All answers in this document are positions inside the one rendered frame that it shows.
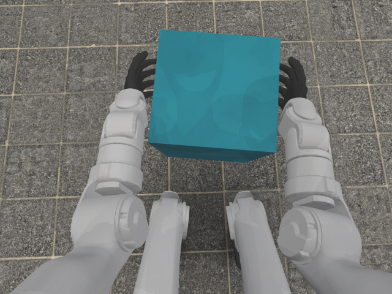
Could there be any robot thigh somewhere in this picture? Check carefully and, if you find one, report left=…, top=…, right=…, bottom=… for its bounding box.
left=226, top=197, right=292, bottom=294
left=133, top=197, right=189, bottom=294

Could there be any right robot thigh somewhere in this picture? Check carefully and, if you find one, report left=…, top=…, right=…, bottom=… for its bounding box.
left=226, top=197, right=292, bottom=294

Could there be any right robot upper arm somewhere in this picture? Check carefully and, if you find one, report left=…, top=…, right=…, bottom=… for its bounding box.
left=277, top=206, right=392, bottom=294

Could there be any robot right hand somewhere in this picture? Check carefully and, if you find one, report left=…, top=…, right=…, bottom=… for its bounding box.
left=278, top=57, right=307, bottom=111

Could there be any left robot forearm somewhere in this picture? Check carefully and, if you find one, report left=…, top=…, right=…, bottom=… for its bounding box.
left=71, top=88, right=148, bottom=241

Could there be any robot left hand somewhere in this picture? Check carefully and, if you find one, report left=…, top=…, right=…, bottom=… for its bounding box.
left=124, top=51, right=157, bottom=99

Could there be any right robot forearm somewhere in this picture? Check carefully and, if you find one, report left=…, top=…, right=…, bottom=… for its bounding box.
left=278, top=97, right=355, bottom=224

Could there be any left robot thigh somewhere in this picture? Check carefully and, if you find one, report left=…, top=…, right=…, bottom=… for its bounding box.
left=133, top=197, right=189, bottom=294

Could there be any carton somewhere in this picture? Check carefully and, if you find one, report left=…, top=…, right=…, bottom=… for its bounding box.
left=148, top=29, right=281, bottom=163

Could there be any left robot upper arm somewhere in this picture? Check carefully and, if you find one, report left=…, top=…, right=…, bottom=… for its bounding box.
left=10, top=194, right=149, bottom=294

